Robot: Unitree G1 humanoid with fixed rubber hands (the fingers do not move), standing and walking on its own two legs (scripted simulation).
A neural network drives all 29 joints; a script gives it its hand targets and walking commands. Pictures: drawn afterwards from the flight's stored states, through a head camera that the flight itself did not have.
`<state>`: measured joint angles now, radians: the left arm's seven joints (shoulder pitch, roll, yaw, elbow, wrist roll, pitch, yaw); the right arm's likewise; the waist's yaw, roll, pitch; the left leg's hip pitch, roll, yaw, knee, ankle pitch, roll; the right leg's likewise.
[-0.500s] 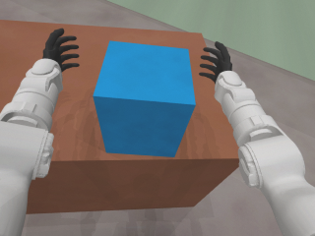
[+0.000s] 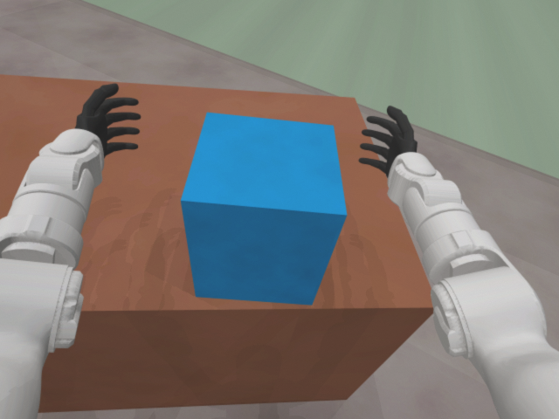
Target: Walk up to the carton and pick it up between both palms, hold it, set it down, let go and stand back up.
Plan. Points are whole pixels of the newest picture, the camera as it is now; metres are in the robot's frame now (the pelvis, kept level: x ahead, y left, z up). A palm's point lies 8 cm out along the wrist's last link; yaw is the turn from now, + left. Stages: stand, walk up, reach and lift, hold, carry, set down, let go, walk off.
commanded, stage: set down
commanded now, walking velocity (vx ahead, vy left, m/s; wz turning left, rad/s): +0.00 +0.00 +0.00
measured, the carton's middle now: (262, 213) +0.45 +0.00 +0.03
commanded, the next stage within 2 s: none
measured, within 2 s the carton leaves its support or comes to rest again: neither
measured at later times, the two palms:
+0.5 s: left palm (87, 183) +0.40 +0.24 +0.14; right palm (395, 205) +0.38 -0.18 +0.14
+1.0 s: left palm (83, 271) +0.32 +0.24 +0.07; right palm (388, 272) +0.31 -0.17 +0.07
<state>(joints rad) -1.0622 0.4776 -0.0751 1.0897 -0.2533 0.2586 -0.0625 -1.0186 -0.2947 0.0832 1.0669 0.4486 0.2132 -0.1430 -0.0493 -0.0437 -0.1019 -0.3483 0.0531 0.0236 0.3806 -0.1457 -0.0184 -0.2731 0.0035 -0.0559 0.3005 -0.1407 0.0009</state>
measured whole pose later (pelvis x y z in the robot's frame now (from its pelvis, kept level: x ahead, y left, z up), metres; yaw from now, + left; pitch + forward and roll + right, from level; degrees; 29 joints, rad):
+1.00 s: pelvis -0.01 +0.00 +0.00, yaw +0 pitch -2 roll -1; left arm -0.32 0.33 0.06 0.45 -0.22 0.17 -0.06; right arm -0.27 -0.14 -0.01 0.43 0.24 0.10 -0.16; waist 0.02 -0.05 0.01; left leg -0.19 0.04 0.03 0.38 -0.15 -0.01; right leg -0.15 -0.01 -0.03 0.35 -0.17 0.01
